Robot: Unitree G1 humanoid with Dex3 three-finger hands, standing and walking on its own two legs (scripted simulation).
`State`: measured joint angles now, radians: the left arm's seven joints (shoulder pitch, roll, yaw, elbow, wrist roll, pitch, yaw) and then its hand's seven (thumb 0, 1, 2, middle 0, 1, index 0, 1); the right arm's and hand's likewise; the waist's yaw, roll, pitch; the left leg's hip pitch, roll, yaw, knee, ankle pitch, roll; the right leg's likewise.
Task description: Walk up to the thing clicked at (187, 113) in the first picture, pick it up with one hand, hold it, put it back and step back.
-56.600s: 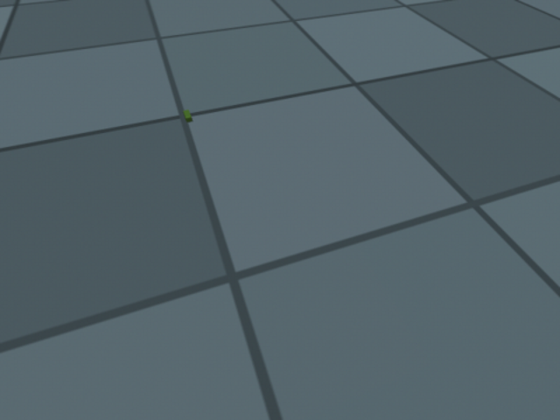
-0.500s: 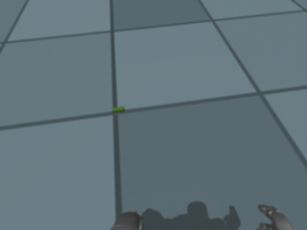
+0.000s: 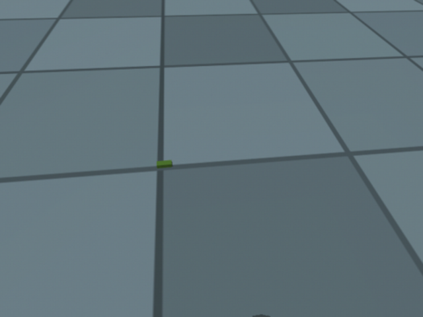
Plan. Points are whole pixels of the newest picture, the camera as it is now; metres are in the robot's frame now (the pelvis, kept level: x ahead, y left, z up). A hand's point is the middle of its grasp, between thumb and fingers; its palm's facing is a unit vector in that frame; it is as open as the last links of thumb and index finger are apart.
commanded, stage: step back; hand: left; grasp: from above
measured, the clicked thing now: (164, 164) +1.10 +0.27 -0.75
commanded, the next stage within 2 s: stand in 0.64 s
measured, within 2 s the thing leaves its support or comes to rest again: neither
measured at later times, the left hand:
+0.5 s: hand out of the picture +0.12 +0.28 -0.15, palm faces +0.00 -0.93 -0.36, open 7.3 cm
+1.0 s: hand out of the picture +0.15 +0.27 -0.14, palm faces -0.04 -0.94 -0.34, open 7.3 cm
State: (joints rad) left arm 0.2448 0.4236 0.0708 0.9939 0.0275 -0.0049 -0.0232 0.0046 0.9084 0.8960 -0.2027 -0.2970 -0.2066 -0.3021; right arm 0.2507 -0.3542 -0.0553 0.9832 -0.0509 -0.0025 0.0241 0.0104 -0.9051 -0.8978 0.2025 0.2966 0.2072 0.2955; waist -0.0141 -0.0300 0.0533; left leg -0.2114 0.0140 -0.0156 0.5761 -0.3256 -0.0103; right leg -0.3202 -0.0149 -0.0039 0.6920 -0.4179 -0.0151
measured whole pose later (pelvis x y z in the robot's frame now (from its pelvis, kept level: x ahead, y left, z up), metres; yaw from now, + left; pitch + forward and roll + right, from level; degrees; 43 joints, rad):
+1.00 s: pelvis +0.05 +0.02 +0.02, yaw -1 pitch -3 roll +0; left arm 0.08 0.35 0.00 1.14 0.01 -0.03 0.00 0.00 0.91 0.90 -0.20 -0.30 -0.21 -0.30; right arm 0.06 -0.34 -0.02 1.14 -0.01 -0.01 0.01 0.01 -0.91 -0.90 0.20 0.30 0.20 0.30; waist -0.01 -0.01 0.07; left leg -0.15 0.03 0.04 0.34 -0.15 -0.01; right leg -0.07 -0.02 0.00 0.32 -0.21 0.02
